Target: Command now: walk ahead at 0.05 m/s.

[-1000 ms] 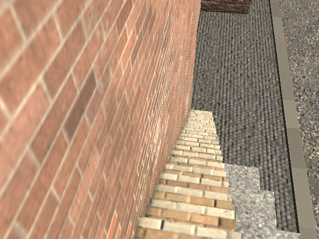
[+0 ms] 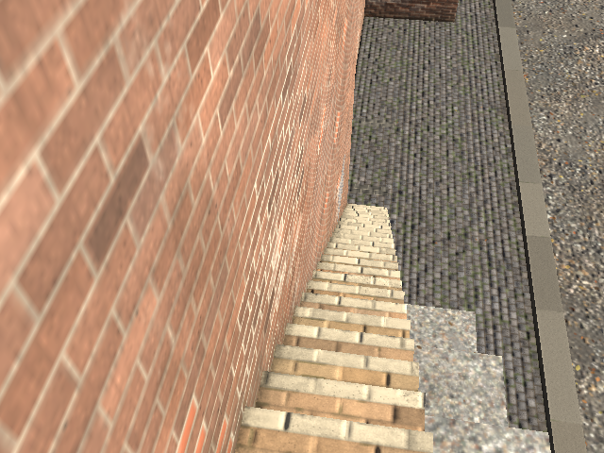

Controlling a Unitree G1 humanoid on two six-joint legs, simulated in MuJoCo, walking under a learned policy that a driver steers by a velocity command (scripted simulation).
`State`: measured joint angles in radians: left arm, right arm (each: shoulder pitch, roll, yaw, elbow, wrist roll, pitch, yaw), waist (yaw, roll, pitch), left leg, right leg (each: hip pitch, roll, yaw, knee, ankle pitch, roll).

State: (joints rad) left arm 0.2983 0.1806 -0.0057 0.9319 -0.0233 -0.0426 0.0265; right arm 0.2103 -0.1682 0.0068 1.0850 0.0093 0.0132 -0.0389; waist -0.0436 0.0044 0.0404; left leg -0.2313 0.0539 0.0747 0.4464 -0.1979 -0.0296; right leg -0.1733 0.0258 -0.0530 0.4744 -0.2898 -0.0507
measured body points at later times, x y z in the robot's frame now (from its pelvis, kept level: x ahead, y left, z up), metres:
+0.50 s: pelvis +0.00 +0.01 +0.00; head +0.02 +0.01 +0.45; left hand -0.01 +0.22 -0.16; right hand -0.01 -0.20 -0.16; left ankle +0.02 +0.14 -0.74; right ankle -0.02 -0.08 -0.74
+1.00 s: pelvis +0.00 +0.01 +0.00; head +0.02 +0.01 +0.45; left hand -0.01 +0.21 -0.16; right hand -0.02 -0.19 -0.16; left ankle +0.02 +0.14 -0.74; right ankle -0.02 -0.08 -0.74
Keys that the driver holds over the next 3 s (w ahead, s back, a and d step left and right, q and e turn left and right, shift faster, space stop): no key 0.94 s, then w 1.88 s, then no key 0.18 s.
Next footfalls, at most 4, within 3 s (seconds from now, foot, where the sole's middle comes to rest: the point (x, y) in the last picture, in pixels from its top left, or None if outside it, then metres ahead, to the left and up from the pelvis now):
1.54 right None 0.23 -0.11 -0.98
2.22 left None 0.57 0.02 -1.19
2.54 right None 0.68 -0.24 -1.39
2.90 left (296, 389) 1.03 0.04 -1.60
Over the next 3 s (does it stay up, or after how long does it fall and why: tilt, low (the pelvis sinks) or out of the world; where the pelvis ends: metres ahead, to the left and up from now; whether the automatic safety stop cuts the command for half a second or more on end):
stays up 0.89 -0.09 -0.84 its command is cut before an obstacle after 1.5 s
